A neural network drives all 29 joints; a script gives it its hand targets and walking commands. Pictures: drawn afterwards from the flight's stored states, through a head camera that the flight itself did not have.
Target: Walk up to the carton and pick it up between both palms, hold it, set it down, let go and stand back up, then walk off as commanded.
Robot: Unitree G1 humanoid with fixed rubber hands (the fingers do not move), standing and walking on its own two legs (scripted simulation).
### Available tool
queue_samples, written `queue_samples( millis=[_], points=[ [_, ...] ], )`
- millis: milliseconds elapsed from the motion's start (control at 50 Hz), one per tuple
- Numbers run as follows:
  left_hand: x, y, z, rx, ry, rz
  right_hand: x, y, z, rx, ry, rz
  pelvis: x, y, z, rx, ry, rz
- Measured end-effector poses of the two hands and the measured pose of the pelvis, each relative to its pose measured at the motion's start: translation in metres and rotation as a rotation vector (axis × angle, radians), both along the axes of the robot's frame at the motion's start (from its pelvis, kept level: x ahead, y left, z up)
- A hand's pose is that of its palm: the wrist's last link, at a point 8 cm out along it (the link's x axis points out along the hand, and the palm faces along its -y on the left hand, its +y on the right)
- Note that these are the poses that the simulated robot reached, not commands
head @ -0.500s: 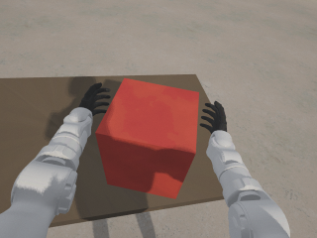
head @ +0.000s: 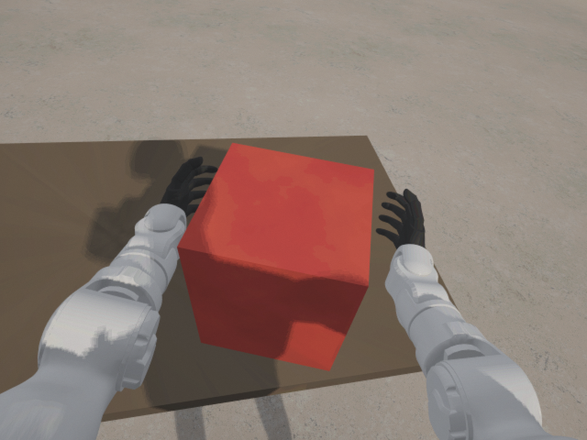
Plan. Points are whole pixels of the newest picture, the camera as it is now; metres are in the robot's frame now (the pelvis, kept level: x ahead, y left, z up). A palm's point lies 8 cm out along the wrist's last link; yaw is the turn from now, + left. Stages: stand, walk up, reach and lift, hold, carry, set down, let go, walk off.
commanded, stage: reach and lift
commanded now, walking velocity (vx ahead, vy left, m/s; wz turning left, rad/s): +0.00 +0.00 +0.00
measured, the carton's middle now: (282, 261) +0.39 -0.04 +0.03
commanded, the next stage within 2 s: none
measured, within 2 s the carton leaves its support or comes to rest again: leaves its support in 1.94 s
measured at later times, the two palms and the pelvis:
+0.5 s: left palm (187, 206) +0.45 +0.09 +0.09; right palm (397, 239) +0.37 -0.20 +0.09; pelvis -0.01 +0.00 +0.00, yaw +0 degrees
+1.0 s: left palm (187, 206) +0.45 +0.10 +0.10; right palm (394, 241) +0.37 -0.20 +0.08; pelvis +0.02 +0.01 +0.02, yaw +1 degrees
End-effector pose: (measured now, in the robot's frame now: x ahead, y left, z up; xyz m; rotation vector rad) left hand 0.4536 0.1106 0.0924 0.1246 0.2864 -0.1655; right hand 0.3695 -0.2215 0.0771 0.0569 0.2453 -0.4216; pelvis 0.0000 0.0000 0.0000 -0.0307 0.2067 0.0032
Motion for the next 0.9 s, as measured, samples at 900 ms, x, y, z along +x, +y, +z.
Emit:
queue_samples(
  millis=[900],
  points=[
    [-0.003,-0.015,0.003,-0.012,-0.033,-0.081,0.001,0.024,0.009,-0.086,-0.097,-0.007,0.018,0.01,0.014,0.008,-0.126,0.008]
  ],
)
